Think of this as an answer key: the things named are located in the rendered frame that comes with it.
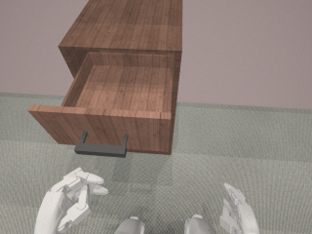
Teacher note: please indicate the handle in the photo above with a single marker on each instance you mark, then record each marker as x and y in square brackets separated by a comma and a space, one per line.
[105, 150]

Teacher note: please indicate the right robot hand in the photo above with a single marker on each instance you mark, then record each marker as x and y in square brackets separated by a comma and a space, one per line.
[241, 219]

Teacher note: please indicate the drawer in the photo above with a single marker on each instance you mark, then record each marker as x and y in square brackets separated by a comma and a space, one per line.
[112, 95]

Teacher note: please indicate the cabinet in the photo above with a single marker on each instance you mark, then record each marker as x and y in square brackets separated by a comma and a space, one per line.
[143, 27]

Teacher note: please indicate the robot right thigh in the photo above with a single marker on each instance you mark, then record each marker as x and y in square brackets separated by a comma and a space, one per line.
[197, 225]

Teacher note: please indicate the left robot hand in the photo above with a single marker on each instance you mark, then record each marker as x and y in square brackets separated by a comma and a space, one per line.
[50, 218]

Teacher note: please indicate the robot right shin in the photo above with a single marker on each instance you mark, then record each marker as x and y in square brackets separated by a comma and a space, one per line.
[197, 215]

